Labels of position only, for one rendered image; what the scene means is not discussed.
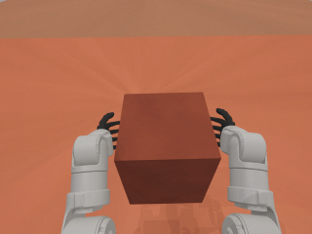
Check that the robot left forearm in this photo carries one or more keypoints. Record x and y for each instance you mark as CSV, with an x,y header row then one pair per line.
x,y
89,167

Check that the left robot hand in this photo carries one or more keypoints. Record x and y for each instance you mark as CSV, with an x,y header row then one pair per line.
x,y
105,126

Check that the robot left upper arm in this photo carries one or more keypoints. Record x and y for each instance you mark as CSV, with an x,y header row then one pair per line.
x,y
100,224

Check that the robot right upper arm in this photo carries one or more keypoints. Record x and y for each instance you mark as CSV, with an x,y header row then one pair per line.
x,y
249,224

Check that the carton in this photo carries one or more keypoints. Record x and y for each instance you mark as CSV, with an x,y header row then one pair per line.
x,y
166,150

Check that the robot right forearm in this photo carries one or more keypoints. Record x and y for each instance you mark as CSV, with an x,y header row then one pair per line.
x,y
248,174

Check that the right robot hand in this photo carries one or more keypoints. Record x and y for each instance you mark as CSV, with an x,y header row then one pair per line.
x,y
224,123

